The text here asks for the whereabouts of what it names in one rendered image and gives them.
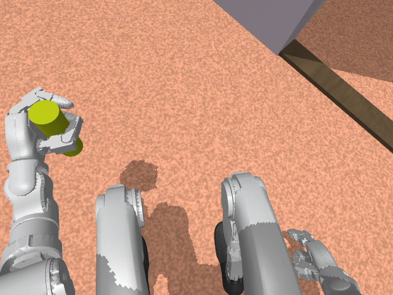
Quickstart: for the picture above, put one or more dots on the right robot foot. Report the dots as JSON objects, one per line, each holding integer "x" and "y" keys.
{"x": 231, "y": 287}

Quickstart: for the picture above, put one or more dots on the can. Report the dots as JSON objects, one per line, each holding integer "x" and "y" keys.
{"x": 49, "y": 119}

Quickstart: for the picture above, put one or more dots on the left robot hand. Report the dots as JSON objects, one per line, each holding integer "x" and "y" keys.
{"x": 25, "y": 140}

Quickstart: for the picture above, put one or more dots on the right robot hand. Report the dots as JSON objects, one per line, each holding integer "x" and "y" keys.
{"x": 308, "y": 264}

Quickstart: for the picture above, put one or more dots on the left robot arm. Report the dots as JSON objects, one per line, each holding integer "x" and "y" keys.
{"x": 31, "y": 263}

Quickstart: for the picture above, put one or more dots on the right robot arm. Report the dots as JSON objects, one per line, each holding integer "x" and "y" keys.
{"x": 335, "y": 281}

